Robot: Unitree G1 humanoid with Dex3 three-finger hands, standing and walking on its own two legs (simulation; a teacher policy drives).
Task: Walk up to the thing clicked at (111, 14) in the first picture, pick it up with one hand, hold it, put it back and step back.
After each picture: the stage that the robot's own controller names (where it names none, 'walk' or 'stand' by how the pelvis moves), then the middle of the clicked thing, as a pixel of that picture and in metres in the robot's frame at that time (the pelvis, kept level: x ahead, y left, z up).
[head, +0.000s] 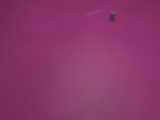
stand; (112, 16) +1.88 -0.46 -0.72
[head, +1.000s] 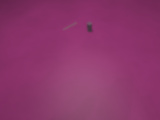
walk; (89, 27) +1.80 +0.00 -0.69
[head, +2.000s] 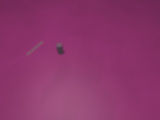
walk; (59, 48) +1.21 +0.29 -0.72
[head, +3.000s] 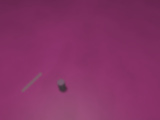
walk; (61, 85) +0.76 +0.24 -0.72
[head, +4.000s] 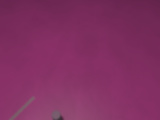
walk; (57, 117) +0.44 +0.22 -0.71
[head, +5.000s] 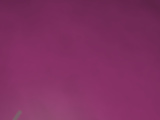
walk; out of the picture +0.36 +0.10 -0.70
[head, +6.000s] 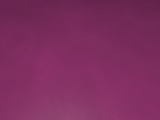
stand; out of the picture +0.32 +0.17 -0.71
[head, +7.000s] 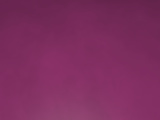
stand; out of the picture +0.29 +0.11 -0.72
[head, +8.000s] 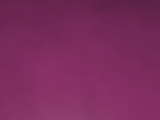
stand; out of the picture +0.29 +0.11 -0.73
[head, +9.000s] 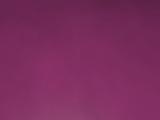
stand; out of the picture +0.28 +0.12 -0.73
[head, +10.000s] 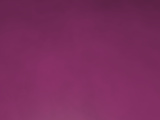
stand; out of the picture +0.28 +0.11 -0.73
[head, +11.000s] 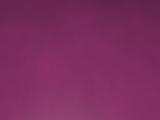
go down; out of the picture +0.28 +0.11 -0.73
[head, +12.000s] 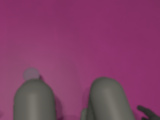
go down; (32, 77) +0.38 +0.17 -0.31
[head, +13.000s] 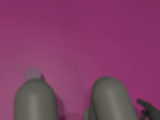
approach; (33, 77) +0.37 +0.18 -0.30
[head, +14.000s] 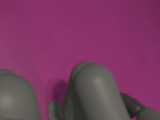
close in; out of the picture +0.36 +0.22 -0.22
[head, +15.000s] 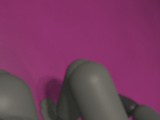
close; out of the picture +0.36 +0.23 -0.22
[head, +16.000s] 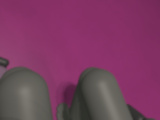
lift; out of the picture +0.31 +0.22 -0.16
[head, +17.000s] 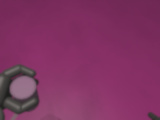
lift; (26, 95) +0.30 +0.18 +0.02
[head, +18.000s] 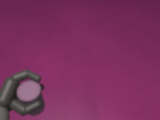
hold; (32, 99) +0.29 +0.17 +0.02
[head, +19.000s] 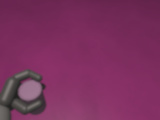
hold; (33, 98) +0.29 +0.17 +0.01
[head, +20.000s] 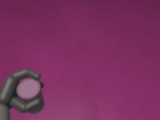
hold; (32, 97) +0.30 +0.17 +0.01
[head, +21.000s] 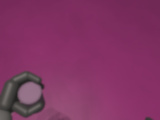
crouch; (33, 98) +0.30 +0.17 -0.05
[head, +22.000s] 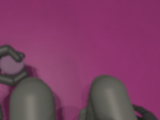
lower; (15, 69) +0.36 +0.20 -0.13
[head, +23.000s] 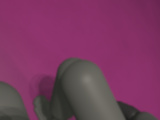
lower; out of the picture +0.40 +0.26 -0.23
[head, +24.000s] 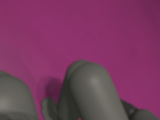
lower; out of the picture +0.37 +0.26 -0.22
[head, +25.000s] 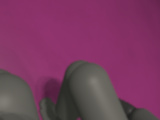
lower; out of the picture +0.37 +0.26 -0.23
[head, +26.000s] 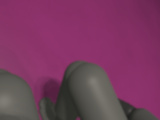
lower; out of the picture +0.37 +0.26 -0.23
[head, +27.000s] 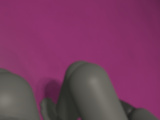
open; out of the picture +0.35 +0.24 -0.23
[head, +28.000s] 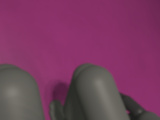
stand; out of the picture +0.35 +0.23 -0.23
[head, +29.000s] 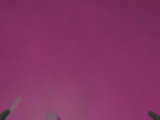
stand; (52, 118) +0.32 +0.15 -0.58
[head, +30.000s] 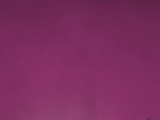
stand; out of the picture +0.31 +0.14 -0.67
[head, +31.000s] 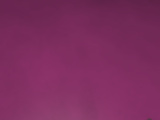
stand; out of the picture +0.30 +0.14 -0.67
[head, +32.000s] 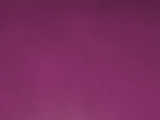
stand; out of the picture +0.32 +0.12 -0.72
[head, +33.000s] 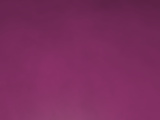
stand; out of the picture +0.31 +0.13 -0.73
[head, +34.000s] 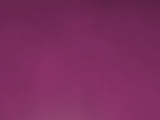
stand; out of the picture +0.30 +0.13 -0.73
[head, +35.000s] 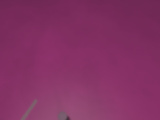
walk; (63, 118) +0.37 +0.18 -0.69
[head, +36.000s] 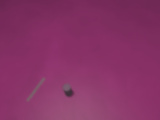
walk; (67, 90) +0.64 +0.20 -0.71
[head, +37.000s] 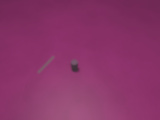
stand; (74, 65) +0.95 +0.10 -0.70
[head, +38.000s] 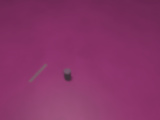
stand; (67, 74) +0.88 +0.13 -0.72
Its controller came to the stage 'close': yes
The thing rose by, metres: 0.73
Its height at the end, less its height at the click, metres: +0.00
